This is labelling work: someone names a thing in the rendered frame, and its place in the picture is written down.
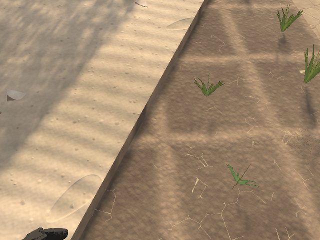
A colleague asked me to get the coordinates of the left robot hand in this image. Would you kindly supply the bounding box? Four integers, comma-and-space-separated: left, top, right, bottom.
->
22, 227, 68, 240

